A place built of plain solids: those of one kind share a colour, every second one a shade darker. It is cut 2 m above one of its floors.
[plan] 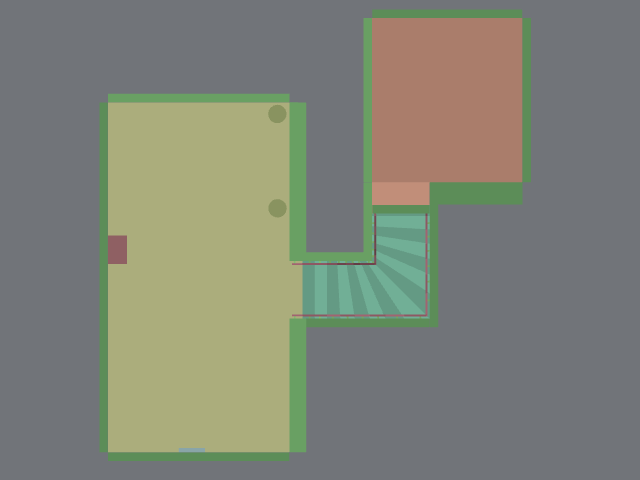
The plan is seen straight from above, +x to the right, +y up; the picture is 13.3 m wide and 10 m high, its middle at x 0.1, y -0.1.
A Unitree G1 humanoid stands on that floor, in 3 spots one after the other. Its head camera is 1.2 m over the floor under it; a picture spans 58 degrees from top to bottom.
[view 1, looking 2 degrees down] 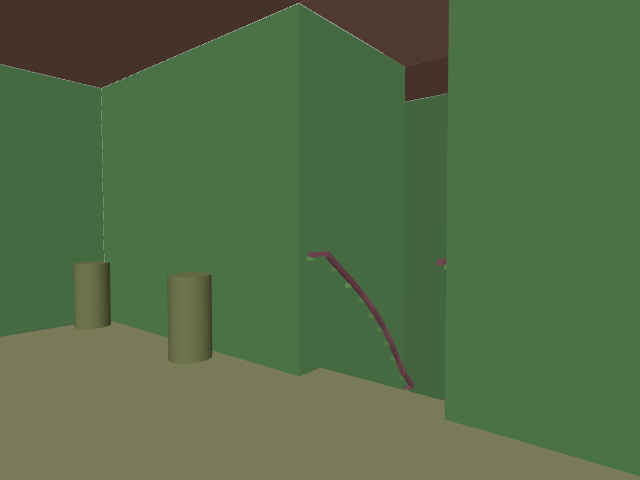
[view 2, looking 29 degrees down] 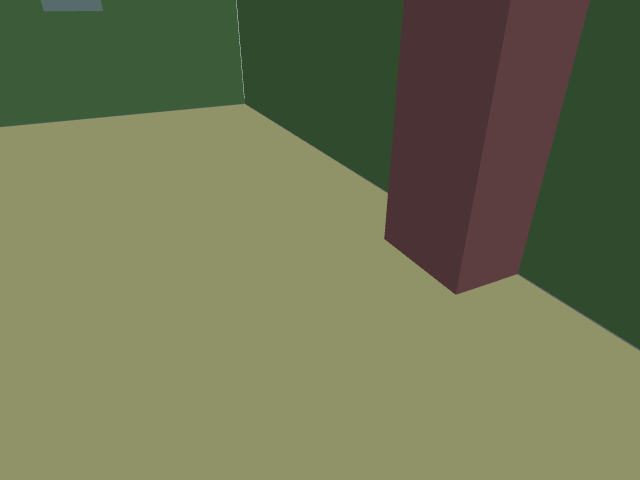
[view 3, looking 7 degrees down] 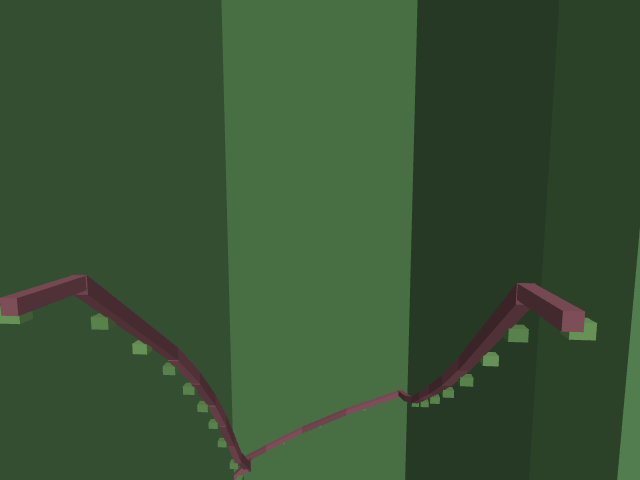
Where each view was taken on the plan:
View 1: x -3.07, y -2.80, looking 39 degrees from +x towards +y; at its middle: wall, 3.60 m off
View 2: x -2.64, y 1.19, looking -116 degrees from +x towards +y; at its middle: floor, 2.48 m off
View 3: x -1.26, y -1.29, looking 5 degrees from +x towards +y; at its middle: wall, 3.69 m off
